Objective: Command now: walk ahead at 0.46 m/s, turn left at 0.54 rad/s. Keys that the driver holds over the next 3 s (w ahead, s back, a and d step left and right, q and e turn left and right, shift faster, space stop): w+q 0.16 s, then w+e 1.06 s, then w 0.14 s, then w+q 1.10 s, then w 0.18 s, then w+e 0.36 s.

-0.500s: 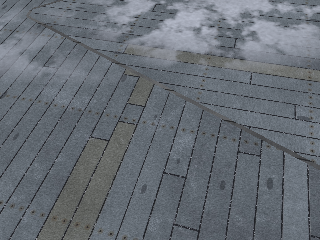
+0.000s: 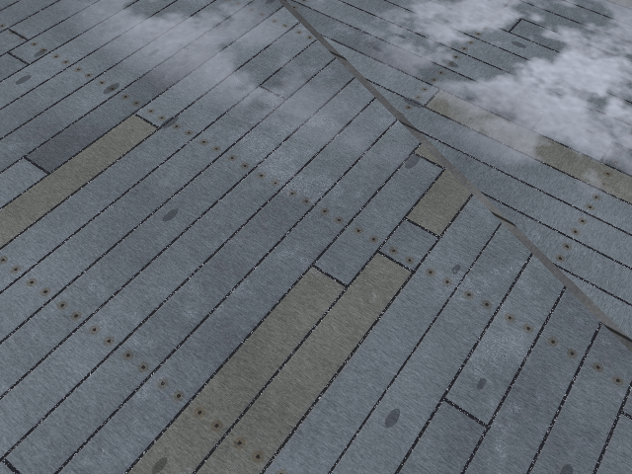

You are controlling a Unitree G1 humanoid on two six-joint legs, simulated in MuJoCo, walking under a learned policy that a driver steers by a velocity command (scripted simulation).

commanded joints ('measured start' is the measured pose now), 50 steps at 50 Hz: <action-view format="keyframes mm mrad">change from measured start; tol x32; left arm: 1 -146 122 4 -174 -34 -79 -7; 18 -376 43 -30 -207 -4 -64 -62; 26 145 169 27 -105 -12 -45 -56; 50 115 125 -12 -155 -28 6 9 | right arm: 1 271 -191 -48 -8 -8 -38 -1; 25 356 -39 21 -4 -58 -39 -57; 42 -135 -68 25 -138 -26 -96 -28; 50 223 -142 -27 -70 -30 -91 -32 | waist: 1 -138 134 -203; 19 -116 73 26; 25 19 -229 -421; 50 -106 196 -248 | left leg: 1 683 317 -682 -463 -255 248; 18 512 210 -177 -498 310 113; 23 595 172 -64 -74 1022 44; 26 -209 -91 -183 714 -288 -80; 40 29 -7 -103 -108 334 -166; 46 222 1 -132 -261 188 -75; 50 722 397 -781 -388 -307 150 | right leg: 1 -695 56 164 408 43 -57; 14 -435 57 92 -344 702 -16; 23 -151 203 16 -435 457 -188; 26 604 -194 937 -605 162 -458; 34 -68 -7 426 -728 578 -357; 45 3 3 532 -527 389 -226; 50 -633 136 289 365 -27 -67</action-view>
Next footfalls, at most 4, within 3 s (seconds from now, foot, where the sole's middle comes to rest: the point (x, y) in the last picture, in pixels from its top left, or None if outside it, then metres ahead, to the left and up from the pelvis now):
0.48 right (357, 452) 0.48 -0.06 -0.75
0.94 left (271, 326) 0.76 0.13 -0.75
1.46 right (420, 273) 0.92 -0.22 -0.75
1.98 left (359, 166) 1.27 -0.08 -0.75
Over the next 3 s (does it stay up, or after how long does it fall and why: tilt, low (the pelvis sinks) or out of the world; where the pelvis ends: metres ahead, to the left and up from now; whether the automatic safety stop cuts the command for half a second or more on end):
stays up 1.63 -0.12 0.01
